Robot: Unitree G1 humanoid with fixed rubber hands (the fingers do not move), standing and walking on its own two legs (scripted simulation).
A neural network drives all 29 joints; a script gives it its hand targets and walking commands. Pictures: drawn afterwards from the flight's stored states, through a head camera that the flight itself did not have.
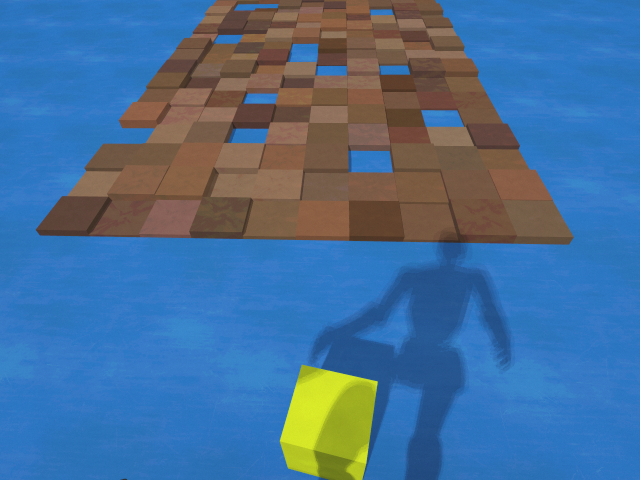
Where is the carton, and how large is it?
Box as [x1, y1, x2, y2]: [280, 365, 377, 479]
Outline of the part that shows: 302,365 280,439 280,443 288,468 328,479 361,479 366,461 377,381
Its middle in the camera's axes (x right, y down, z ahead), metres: +0.03 +0.52 +1.07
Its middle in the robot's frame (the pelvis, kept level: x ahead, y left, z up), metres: +0.42 +0.02 -0.66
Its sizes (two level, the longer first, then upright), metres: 0.210 0.200 0.250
